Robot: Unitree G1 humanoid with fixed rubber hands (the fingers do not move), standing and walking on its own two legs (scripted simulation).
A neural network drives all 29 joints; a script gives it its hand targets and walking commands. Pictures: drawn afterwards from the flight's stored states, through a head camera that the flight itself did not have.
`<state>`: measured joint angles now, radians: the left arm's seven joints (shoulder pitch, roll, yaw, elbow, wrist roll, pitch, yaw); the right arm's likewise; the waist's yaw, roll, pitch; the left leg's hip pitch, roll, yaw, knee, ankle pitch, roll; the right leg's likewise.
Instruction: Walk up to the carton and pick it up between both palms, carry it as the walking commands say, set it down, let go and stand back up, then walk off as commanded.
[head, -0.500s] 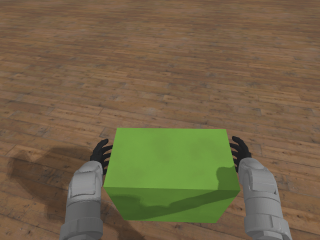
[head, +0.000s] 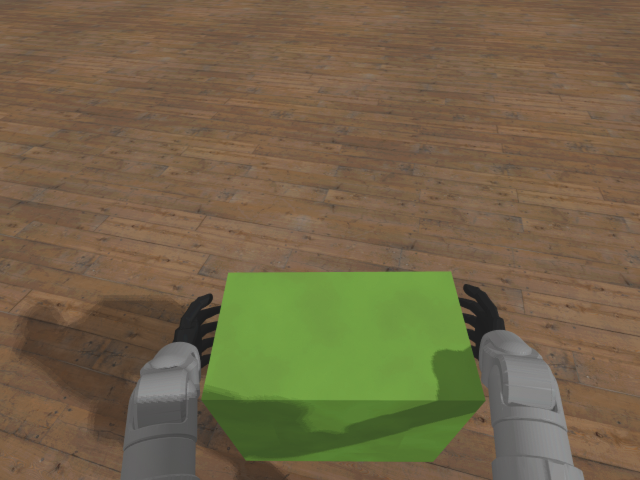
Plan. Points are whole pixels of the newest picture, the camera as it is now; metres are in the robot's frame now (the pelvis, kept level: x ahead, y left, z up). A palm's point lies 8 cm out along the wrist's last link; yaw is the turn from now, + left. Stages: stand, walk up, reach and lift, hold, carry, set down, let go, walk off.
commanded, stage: hold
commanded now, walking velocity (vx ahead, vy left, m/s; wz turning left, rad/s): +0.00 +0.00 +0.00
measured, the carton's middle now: (338, 374) +0.27 +0.00 -0.05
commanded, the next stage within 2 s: carry in 0.36 s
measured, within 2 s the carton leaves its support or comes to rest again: neither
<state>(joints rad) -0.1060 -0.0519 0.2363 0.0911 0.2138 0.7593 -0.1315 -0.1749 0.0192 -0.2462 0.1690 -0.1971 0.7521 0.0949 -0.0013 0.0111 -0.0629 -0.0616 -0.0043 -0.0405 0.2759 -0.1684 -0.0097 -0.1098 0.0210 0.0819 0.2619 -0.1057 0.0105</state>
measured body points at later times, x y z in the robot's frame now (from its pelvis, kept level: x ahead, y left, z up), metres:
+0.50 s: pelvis -0.01 +0.00 -0.01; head -0.06 -0.01 +0.44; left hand +0.28 +0.20 +0.04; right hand +0.30 -0.19 +0.04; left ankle -0.02 +0.12 -0.75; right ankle +0.03 -0.12 -0.75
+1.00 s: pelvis +0.03 +0.04 -0.02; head +0.01 +0.04 +0.43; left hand +0.30 +0.23 +0.07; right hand +0.31 -0.16 +0.07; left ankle -0.04 +0.13 -0.75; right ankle +0.02 -0.10 -0.75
